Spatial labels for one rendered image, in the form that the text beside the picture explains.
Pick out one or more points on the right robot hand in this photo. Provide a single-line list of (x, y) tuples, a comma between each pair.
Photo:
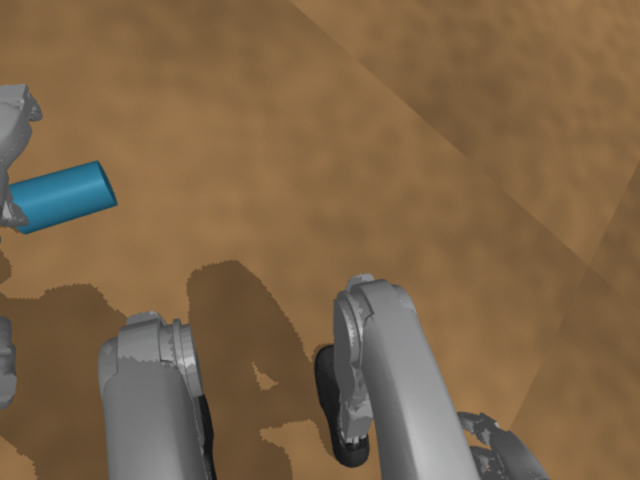
[(508, 459)]

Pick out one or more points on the left robot foot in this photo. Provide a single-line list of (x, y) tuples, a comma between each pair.
[(209, 436)]

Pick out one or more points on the left robot hand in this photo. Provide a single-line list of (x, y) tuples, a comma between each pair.
[(17, 107)]

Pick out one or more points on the left robot arm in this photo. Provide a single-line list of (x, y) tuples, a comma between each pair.
[(8, 377)]

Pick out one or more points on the right robot foot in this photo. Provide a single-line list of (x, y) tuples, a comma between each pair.
[(348, 454)]

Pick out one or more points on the can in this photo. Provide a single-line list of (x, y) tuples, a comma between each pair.
[(62, 196)]

